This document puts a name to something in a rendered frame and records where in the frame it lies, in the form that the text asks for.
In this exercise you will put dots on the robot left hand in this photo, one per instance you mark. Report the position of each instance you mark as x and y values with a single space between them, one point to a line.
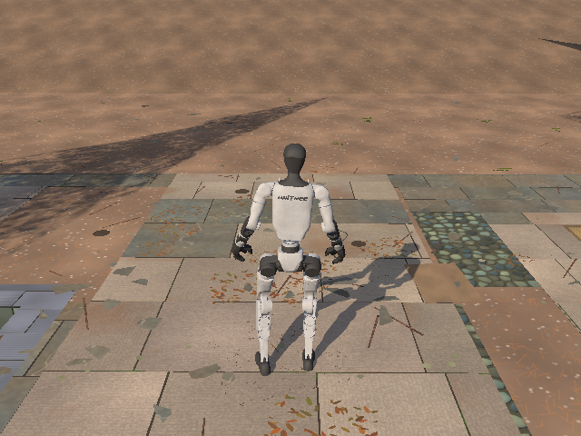
236 249

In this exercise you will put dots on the left robot foot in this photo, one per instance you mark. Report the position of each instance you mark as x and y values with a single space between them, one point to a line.
264 366

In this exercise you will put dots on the robot left forearm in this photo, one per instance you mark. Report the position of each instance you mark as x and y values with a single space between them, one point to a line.
244 234

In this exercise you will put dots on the robot right upper arm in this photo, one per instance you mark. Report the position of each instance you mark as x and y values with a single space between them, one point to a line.
321 193

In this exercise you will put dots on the robot right shin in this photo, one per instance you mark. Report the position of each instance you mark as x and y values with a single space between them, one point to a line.
309 329

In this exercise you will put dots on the robot right hand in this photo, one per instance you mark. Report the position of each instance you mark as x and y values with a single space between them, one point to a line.
341 254

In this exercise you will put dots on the robot right forearm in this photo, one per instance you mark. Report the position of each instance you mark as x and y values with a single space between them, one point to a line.
335 239

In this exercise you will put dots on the robot left upper arm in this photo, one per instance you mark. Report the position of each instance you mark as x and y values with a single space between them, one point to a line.
258 204

